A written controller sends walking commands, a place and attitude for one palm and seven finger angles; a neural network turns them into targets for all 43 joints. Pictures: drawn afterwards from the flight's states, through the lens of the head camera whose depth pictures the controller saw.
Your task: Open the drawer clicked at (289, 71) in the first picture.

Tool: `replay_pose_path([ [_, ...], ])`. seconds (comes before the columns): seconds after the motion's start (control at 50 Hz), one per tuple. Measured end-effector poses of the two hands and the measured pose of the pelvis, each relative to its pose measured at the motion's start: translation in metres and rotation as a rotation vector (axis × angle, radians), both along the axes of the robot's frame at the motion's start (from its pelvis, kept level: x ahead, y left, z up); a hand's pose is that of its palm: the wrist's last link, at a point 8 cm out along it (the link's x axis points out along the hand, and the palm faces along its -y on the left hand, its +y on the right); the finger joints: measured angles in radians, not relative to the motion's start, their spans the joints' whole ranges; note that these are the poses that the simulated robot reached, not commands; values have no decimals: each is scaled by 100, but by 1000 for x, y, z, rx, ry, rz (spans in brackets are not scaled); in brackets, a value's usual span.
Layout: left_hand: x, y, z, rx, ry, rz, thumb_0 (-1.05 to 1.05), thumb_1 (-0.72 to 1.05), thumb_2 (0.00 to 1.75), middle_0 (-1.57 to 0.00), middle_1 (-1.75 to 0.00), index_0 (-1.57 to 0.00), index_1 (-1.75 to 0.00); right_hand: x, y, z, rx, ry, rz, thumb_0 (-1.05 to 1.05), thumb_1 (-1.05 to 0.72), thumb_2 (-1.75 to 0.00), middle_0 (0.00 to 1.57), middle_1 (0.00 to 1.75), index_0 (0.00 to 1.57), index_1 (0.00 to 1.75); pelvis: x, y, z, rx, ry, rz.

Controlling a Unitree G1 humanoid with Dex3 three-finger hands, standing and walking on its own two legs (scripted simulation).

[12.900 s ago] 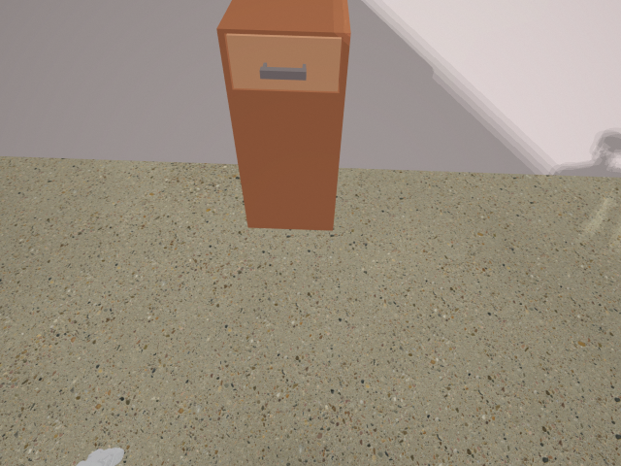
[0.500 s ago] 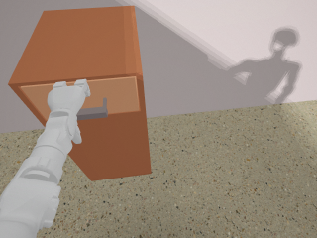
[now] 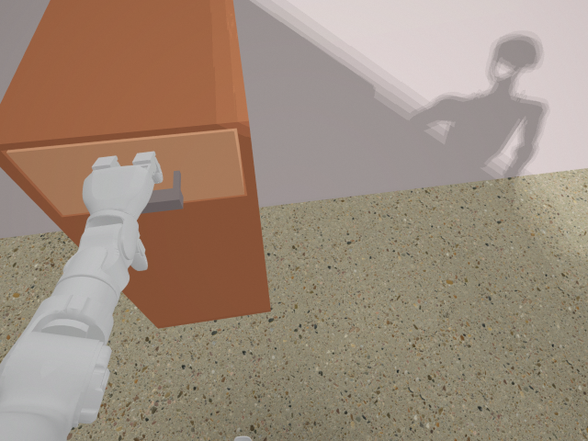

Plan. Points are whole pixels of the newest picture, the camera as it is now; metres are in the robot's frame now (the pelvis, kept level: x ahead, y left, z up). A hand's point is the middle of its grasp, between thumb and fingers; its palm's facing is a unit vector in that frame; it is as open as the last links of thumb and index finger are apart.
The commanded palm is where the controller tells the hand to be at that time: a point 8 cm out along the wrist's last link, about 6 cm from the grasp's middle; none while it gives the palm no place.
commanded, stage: lower the fingers behind the handle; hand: left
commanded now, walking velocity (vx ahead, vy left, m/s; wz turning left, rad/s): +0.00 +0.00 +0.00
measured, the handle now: (140, 191) +0.51 +0.24 +0.00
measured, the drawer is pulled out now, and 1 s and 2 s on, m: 0.00 0.00 0.00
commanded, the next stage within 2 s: close the thumb around the handle in 0.96 s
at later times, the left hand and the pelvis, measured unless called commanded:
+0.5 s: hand (137, 228) +0.45 +0.24 -0.02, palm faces -0.04 -0.03 -1.00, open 13.8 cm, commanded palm +0.43 +0.24 +0.04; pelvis +0.00 +0.01 -0.02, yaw +0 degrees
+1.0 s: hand (136, 226) +0.45 +0.24 -0.02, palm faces -0.04 -0.03 -1.00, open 13.8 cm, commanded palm +0.44 +0.23 +0.04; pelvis -0.01 +0.01 -0.02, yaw +0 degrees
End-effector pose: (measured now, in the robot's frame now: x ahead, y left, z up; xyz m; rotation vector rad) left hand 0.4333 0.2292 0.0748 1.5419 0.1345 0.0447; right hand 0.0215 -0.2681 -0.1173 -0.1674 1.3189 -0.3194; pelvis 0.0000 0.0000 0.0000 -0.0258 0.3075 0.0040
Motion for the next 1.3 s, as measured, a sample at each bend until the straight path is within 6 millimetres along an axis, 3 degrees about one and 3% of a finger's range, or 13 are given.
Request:
replay_pose_path([
  [0.28, -6, 12, -20, 4, 5, 16, 0, -49, 30, -32, -120, -32, -120, -1, 3, -7, -3, 9, 8, 1, -91, -90, 20, 30, 20, 30, -1, 1, -8, -6, 30, 0],
  [0.54, -6, 7, -37, -3, -21, 8, 0, -49, 30, -31, -120, -32, -120, -5, 8, -14, -4, 19, 13, 1, -91, -90, 20, 30, 20, 30, -6, 6, -17, -15, 54, -1],
  [1.1, 1, 9, -40, 3, -13, 17, 0, -49, 30, -31, -120, -32, -120, -25, 13, -14, -12, 56, -3, 1, -91, -90, 20, 30, 20, 30, -10, 11, -19, -23, 65, -2],
  [1.3, 3, 9, -39, -4, -2, 14, 0, -24, 41, -32, -123, -34, -123, -19, 14, -13, -6, 45, -5, 1, -91, -90, 20, 30, 20, 30, -6, 11, -17, -21, 63, -8],
])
